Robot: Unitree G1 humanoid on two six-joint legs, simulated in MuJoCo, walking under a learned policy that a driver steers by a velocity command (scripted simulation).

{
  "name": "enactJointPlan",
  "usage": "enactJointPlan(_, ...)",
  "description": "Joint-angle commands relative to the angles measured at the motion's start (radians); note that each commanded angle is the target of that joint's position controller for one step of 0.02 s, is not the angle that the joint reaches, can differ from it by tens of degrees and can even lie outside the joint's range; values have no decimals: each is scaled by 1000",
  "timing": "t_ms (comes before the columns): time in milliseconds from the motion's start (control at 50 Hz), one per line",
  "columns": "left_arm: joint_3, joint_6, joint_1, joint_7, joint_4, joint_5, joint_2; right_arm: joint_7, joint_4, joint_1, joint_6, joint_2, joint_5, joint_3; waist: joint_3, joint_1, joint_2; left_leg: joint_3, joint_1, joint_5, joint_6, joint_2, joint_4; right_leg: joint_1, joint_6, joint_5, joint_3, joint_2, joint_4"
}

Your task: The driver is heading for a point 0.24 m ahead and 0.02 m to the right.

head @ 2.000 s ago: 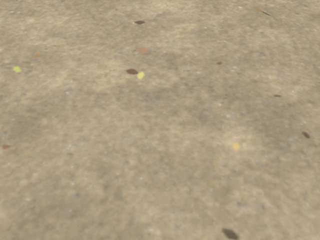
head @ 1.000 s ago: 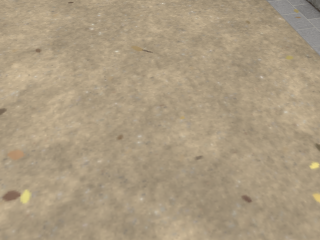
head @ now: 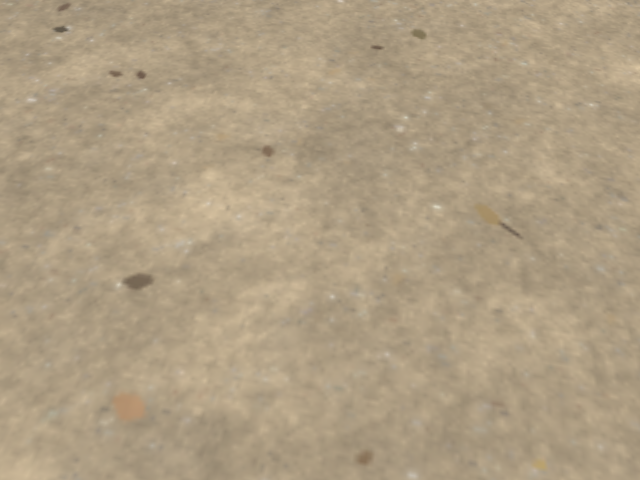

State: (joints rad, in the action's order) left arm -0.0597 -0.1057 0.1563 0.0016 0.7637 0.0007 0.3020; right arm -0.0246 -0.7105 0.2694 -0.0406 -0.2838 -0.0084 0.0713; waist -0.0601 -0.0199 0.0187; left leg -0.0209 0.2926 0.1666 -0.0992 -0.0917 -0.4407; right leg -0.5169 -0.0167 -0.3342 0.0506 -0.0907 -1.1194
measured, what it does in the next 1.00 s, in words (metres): walks ahead: right foot, then left foot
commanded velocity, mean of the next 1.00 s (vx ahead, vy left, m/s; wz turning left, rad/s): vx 0.12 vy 0.00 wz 0.14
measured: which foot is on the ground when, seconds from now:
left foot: down 0.00-0.30, up 0.32-0.54, down 0.56-1.00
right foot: up 0.00-0.24, down 0.26-1.00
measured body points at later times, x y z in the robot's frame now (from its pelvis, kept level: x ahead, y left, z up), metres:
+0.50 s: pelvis +0.19 -0.05 -0.01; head +0.22 -0.05 +0.44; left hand +0.32 +0.21 -0.12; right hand +0.32 -0.31 -0.13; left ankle +0.16 +0.10 -0.72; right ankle +0.29 -0.14 -0.74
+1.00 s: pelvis +0.25 -0.02 -0.01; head +0.26 -0.01 +0.44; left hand +0.34 +0.25 -0.14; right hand +0.35 -0.26 -0.14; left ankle +0.19 +0.11 -0.74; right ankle +0.29 -0.14 -0.74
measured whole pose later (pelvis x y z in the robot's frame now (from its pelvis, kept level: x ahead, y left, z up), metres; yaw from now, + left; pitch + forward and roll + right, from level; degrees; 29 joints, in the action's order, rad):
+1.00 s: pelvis +0.25 -0.02 -0.01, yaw +6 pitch -1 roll +0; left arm -0.03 0.01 0.11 -0.02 0.98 0.00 0.24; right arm 0.03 -0.95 0.23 -0.01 -0.22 0.00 0.03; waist -0.03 0.00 0.00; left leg -0.03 0.15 0.35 0.01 0.01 -0.52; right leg -0.27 0.00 -0.23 0.00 0.00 -0.52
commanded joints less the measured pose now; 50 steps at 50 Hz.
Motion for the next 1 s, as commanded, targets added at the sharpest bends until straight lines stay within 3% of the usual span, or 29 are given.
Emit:
enactJointPlan(20, -26, 9, 33, -5, -53, 14, 86, 20, 84, -41, -24, -149, 5, 37, 90, 42, -61, -262, -87, -342, -198, 248, 216, -84, -39, 95, -2, -15, 108)
enactJointPlan(80, -6, 12, -52, -3, -71, 18, 43, 40, 61, -21, -13, -157, 3, 39, 73, 14, -81, -122, -23, -530, -131, 175, 167, -8, -58, 287, -37, 30, 356)
enactJointPlan(120, 0, 5, -106, 9, -80, 11, 34, 47, 39, 27, -2, -154, 0, 37, 99, -26, -102, -113, -35, -483, -100, 168, 148, 53, -52, 446, -47, 67, 476)
enactJointPlan(160, -3, 3, -131, 19, -87, 5, 49, 49, 20, 48, 3, -147, -1, 33, 104, -39, -114, -150, -77, -421, -89, 195, 125, 71, -36, 489, -28, 78, 539)
enactJointPlan(220, -18, -4, -106, 28, -83, 18, 91, 51, 3, 37, 7, -130, 4, 27, 109, -16, -124, -221, -173, -406, -70, 242, 25, 79, 13, 415, 3, 73, 605)
enactJointPlan(260, -27, -14, -14, 25, -51, 32, 104, 51, 2, 8, 9, -104, 4, 18, 134, 39, -104, -212, -176, -414, -29, 191, -107, 215, 53, 539, -19, 73, 703)
enactJointPlan(280, -33, -20, 15, 20, -57, 50, 155, 49, 13, 60, 5, -69, 21, 7, 221, 20, -4, -188, -102, -246, 16, 114, -258, 404, 103, 907, 80, -46, 651)
enactJointPlan(300, -29, -8, 52, 15, -57, 61, 156, 48, -16, 204, 2, -35, 16, -9, 349, -2, 170, -149, 78, 208, 87, 25, -503, 660, 272, 1123, 284, -236, 612)
enactJointPlan(320, -11, 9, 91, 20, -31, 31, 78, 45, -31, 225, 13, -77, 6, -6, 420, 15, 222, -150, 147, 545, 126, 27, -629, 676, 344, 938, 440, -308, 662)
enactJointPlan(340, 0, 21, 61, 26, -31, 9, 57, 47, -26, 163, 33, -133, -5, 10, 343, 24, 133, -165, 189, 525, 144, 63, -682, 590, 318, 626, 452, -279, 715)
enactJointPlan(360, 5, 34, 12, 26, -35, 8, 49, 54, -20, 91, 57, -136, -6, 14, 259, 25, 78, -138, 214, 477, 160, 86, -699, 497, 275, 409, 405, -239, 758)
enactJointPlan(380, 12, 44, -50, 26, -42, 13, 43, 59, -15, 59, 79, -128, -1, 16, 187, 10, 70, -117, 208, 440, 168, 113, -649, 387, 247, 249, 359, -210, 803)
enactJointPlan(420, 8, 62, -126, 20, -44, 26, 62, 66, -23, 50, 100, -92, 5, 10, 115, -16, 128, -74, 94, 371, 172, 135, -468, 217, 194, 83, 250, -126, 871)
enactJointPlan(460, 4, 71, -126, 11, -31, 28, 66, 68, -54, 71, 90, -55, 12, 0, 132, -13, 143, -35, -17, 296, 163, 123, -324, 182, 189, 121, 166, -83, 867)
enactJointPlan(520, 8, 79, -115, 0, -8, 6, 59, 59, -94, 91, 78, -42, 18, -1, 165, -27, 103, 3, -155, 50, 133, 108, -103, 172, 177, 30, 125, -71, 838)
enactJointPlan(540, 15, 80, -99, 0, 4, 4, 41, 57, -93, 74, 76, -43, 29, -2, 154, -24, 86, -5, -185, 11, 117, 114, -50, 149, 143, -59, 116, -53, 837)
enactJointPlan(560, 22, 78, -81, 2, 16, 9, 24, 59, -76, 43, 74, -66, 41, -2, 125, -11, 52, -64, -184, -4, 93, 164, -12, 123, 97, -138, 102, -31, 823)
enactJointPlan(580, 16, 79, -64, 5, 16, 16, 39, 63, -74, 14, 74, -123, 33, 11, 72, 34, -27, -91, -78, 140, 60, 179, -4, 141, 60, -153, 50, 23, 806)
enactJointPlan(600, 16, 79, -84, 4, 17, 20, 40, 62, -85, 3, 66, -106, 27, 10, 46, 27, -66, -84, 18, 259, 53, 163, 16, 212, 42, -92, 17, 47, 766)
enactJointPlan(620, 18, 79, -88, 2, 21, 17, 33, 61, -88, -9, 56, -75, 30, 1, 42, 28, -77, -82, 47, 260, 66, 160, 36, 254, 43, -31, 13, 48, 733)
enactJointPlan(660, 19, 81, -65, -4, 44, 12, 25, 60, -99, -20, 35, -62, 28, -2, 49, 36, -94, -78, 31, 154, 91, 158, 38, 280, 58, 77, 3, 51, 695)
enactJointPlan(700, 18, 81, -49, -6, 65, 12, 23, 59, -115, 0, 20, -61, 21, -4, 72, 32, -79, -74, -4, 54, 96, 156, 17, 298, 62, 186, -9, 57, 669)
enactJointPlan(780, 16, 87, -54, -6, 99, 5, 25, 60, -144, 19, 18, -63, 16, -5, 90, 22, -49, -60, -38, -51, 94, 147, -5, 329, 61, 321, -13, 55, 644)
enactJointPlan(1000, 8, 110, -64, -25, 194, -2, 43, 60, -218, 6, 25, -49, 13, -14, 82, 22, -23, -36, -77, -131, 91, 132, 7, 367, 52, 386, -13, 54, 638)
